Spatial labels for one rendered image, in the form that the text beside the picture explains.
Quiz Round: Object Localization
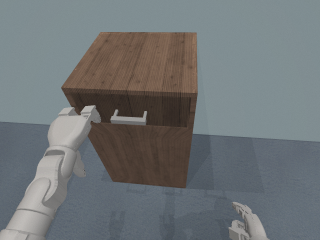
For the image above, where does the cabinet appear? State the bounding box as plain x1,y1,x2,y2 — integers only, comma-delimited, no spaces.
61,32,198,189

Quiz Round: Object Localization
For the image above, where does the handle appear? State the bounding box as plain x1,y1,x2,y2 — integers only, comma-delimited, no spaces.
110,109,147,126

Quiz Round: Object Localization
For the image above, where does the left robot forearm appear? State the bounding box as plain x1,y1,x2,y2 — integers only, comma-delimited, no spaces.
0,145,77,240

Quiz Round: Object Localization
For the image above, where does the drawer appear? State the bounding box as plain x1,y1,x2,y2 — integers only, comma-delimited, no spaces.
70,92,190,128

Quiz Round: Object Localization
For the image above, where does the robot right hand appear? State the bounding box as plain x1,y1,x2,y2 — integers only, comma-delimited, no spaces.
228,202,267,240

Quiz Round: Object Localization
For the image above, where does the robot left hand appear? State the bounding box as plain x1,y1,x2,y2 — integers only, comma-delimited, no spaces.
47,105,101,178

